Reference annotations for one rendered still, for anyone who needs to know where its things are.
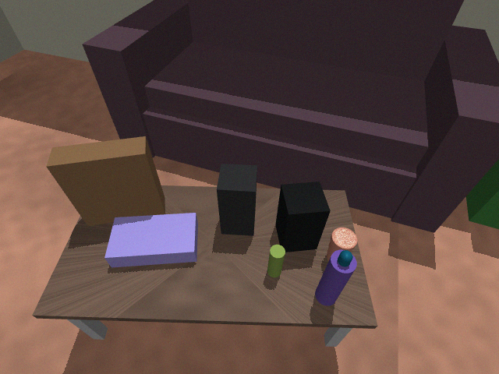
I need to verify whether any sofa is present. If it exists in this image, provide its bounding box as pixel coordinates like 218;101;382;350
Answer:
82;0;499;233

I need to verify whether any coffee table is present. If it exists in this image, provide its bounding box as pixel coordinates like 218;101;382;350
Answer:
32;185;377;347

